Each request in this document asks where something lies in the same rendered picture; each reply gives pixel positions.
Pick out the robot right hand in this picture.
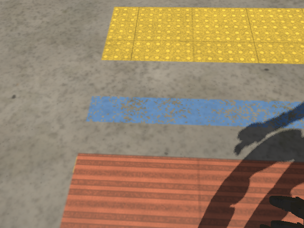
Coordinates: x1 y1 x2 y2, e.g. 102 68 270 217
259 196 304 228

